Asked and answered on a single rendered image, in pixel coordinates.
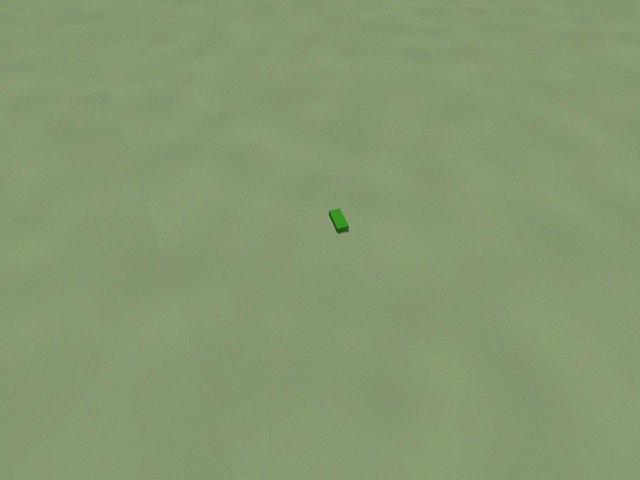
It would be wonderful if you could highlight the small box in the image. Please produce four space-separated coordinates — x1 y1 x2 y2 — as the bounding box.
329 209 349 233

